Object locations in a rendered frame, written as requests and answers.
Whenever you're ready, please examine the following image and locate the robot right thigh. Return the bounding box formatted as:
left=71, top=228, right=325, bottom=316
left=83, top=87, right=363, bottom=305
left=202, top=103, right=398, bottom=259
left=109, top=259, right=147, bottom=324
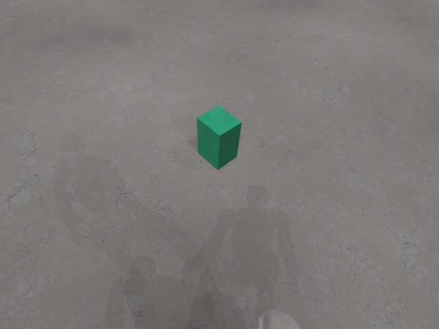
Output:
left=257, top=311, right=300, bottom=329

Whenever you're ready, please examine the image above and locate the carton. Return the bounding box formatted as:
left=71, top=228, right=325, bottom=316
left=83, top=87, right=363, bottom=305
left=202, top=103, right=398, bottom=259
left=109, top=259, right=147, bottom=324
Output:
left=197, top=106, right=242, bottom=170

